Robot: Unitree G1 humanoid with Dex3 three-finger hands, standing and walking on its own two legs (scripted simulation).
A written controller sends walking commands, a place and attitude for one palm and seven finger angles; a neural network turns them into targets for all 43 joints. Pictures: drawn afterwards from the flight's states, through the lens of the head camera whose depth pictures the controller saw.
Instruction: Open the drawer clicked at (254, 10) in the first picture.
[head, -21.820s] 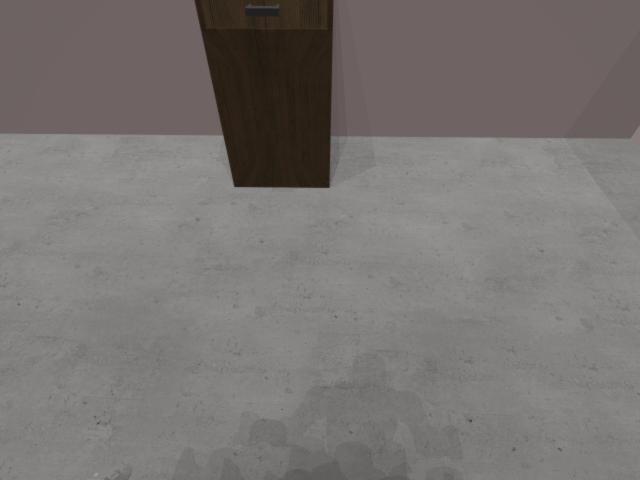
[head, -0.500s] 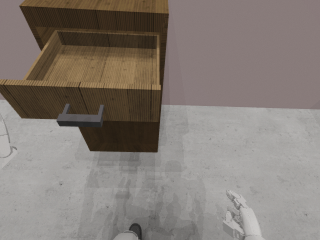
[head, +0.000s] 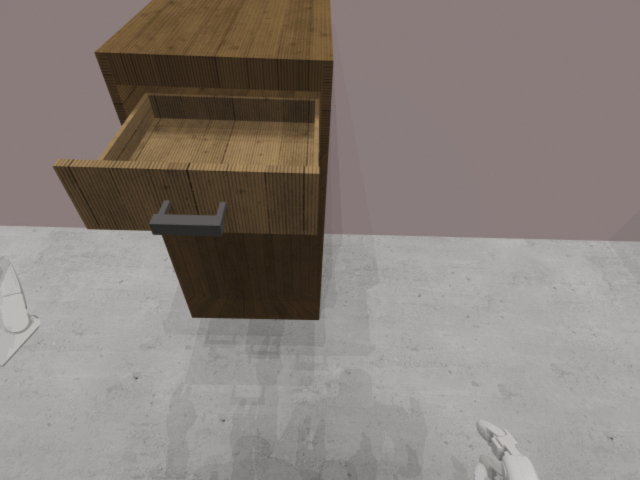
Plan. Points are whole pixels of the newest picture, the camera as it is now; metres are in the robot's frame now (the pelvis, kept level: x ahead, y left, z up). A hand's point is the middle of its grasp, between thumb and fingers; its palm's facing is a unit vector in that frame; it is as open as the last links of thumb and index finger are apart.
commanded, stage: stop stepping back and stand still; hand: left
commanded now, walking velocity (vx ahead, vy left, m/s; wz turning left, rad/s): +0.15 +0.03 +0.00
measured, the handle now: (191, 216) +0.51 +0.24 +0.04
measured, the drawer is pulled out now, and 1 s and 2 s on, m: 0.29 0.29 0.29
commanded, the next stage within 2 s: let the arm hang, fingers relaxed in 0.24 s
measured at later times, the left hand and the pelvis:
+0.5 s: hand (148, 428) +0.20 +0.23 -0.04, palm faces +0.15 -0.91 -0.38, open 7.4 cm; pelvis +0.00 +0.00 -0.02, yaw +3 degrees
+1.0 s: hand out of the picture -0.05 +0.21 -0.17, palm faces +0.06 -0.97 -0.24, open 7.3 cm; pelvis -0.01 +0.02 +0.00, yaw +1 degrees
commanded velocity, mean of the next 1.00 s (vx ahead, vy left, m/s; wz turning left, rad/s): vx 0.02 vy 0.00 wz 0.00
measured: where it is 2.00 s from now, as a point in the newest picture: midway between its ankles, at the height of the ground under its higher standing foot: outside the picture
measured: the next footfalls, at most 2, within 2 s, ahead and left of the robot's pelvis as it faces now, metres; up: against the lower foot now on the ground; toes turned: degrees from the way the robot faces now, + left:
left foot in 0.56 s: +0.04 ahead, +0.14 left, +0.00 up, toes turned +4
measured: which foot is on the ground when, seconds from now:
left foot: down 0.00-0.34, up 0.36-0.54, down 0.56-1.00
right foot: down 0.00-1.00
